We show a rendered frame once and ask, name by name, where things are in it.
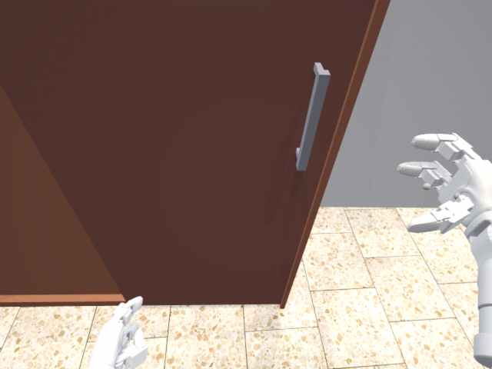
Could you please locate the right robot forearm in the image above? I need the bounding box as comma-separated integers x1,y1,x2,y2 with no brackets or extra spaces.
464,210,492,369

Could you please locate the robot right hand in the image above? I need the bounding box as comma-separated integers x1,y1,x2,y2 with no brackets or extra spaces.
397,133,492,234

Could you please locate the robot left hand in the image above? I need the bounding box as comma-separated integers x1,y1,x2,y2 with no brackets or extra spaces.
88,296,148,369

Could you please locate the handle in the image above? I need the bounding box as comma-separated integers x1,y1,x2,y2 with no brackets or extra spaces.
296,62,331,171

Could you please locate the wardrobe door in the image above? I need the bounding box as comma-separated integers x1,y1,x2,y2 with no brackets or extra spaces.
0,0,376,305
0,85,121,295

